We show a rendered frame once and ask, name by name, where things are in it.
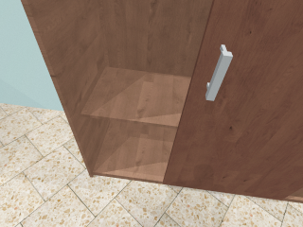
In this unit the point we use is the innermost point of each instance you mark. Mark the handle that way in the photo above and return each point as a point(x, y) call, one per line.
point(220, 70)

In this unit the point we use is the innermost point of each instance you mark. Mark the wardrobe door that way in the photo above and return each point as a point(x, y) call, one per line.
point(298, 193)
point(249, 140)

